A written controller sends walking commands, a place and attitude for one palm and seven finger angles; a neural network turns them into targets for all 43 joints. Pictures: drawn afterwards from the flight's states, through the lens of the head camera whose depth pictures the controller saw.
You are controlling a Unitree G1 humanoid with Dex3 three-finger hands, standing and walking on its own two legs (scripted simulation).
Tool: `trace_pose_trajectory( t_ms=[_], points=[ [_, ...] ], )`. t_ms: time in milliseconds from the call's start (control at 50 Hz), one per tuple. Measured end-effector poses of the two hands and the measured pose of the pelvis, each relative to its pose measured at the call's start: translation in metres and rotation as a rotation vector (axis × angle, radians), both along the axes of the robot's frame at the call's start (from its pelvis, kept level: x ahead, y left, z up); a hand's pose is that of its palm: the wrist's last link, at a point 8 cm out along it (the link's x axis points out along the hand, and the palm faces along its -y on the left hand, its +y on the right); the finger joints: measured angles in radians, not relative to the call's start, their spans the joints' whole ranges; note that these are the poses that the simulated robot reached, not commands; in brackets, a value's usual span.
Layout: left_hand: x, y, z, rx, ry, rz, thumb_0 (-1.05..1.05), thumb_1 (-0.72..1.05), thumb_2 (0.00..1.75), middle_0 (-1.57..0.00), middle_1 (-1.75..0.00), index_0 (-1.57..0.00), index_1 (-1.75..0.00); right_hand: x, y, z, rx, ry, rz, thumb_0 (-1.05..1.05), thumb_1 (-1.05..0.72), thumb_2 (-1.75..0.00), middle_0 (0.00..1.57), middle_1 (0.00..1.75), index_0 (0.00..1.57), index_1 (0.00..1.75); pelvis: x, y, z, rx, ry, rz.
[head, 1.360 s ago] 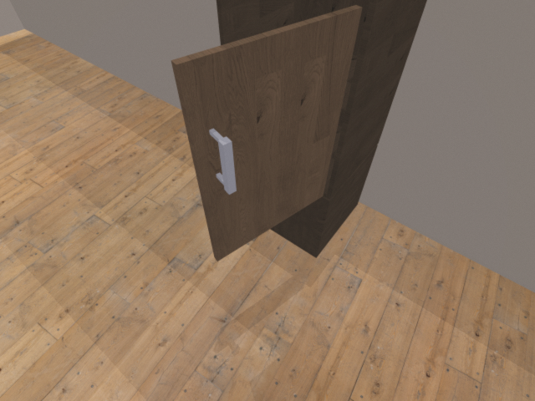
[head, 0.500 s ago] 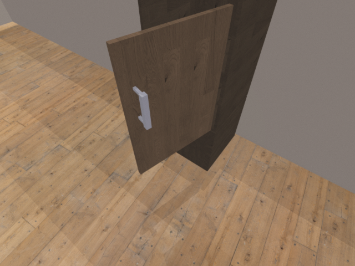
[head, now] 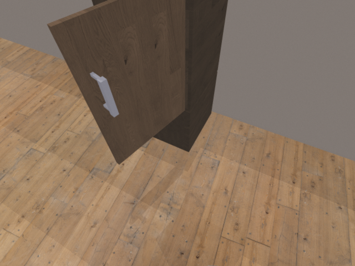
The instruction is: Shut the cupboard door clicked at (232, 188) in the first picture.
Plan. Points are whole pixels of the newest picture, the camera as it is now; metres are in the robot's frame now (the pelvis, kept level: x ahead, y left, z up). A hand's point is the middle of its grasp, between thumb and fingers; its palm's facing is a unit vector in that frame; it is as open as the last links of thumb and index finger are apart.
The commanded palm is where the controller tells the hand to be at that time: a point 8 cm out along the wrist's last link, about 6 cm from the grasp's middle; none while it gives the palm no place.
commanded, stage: walk to a spot facing it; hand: left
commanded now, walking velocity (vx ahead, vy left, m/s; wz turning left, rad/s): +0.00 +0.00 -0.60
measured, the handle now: (104, 95) +0.53 +0.26 +0.05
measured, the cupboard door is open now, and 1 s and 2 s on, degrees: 75 75 75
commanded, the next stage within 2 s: none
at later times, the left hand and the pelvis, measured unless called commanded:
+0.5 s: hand out of the picture +0.05 +0.19 -0.15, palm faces -0.16 -0.95 -0.26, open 7.4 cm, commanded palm none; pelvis -0.02 -0.01 +0.01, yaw -15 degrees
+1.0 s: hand (137, 254) +0.16 +0.13 -0.16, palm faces -0.55 -0.79 -0.28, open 7.4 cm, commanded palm none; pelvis -0.05 +0.00 -0.01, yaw -34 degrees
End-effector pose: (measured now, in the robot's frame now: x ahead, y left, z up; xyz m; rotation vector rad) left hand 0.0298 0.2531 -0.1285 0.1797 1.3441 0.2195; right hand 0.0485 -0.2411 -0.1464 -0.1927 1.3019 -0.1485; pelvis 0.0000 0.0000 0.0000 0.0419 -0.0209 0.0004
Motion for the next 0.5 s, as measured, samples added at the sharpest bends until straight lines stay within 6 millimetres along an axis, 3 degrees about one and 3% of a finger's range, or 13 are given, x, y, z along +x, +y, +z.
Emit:
trace_pose_trajectory(
  t_ms=[100,260,380,500],
  points=[
    [0.01,-0.013,0.003,0.039,-0.051,-0.048,0.0,0.9,0.9,-0.2,-0.3,-0.2,-0.3,-0.013,-0.022,-0.014,0.022,0.019,-0.049,0.0,-0.9,-0.9,0.2,0.3,0.21,0.3,-0.007,-0.018,-0.007,-0.003,-0.003,-0.035],
    [0.007,-0.031,0.02,0.038,-0.011,-0.115,0.0,0.9,0.9,-0.2,-0.3,-0.2,-0.3,-0.002,-0.043,0.013,0.007,-0.074,-0.122,0.0,-0.91,-0.9,0.19,0.3,0.2,0.3,-0.015,-0.027,0.012,0.017,0.025,-0.128],
    [0.014,-0.031,0.02,0.019,-0.011,-0.169,0.01,0.9,0.9,-0.2,-0.3,-0.2,-0.3,0.004,-0.046,0.026,-0.015,-0.142,-0.161,0.0,-0.91,-0.9,0.19,0.3,0.2,0.3,-0.019,-0.023,0.016,0.019,0.035,-0.194],
    [0.025,-0.018,0.014,0.002,-0.015,-0.228,0.01,0.9,0.9,-0.21,-0.3,-0.2,-0.3,0.002,-0.036,0.036,-0.041,-0.191,-0.198,0.0,-0.91,-0.9,0.19,0.3,0.2,0.3,-0.024,-0.007,0.015,0.01,0.047,-0.261]
  ],
)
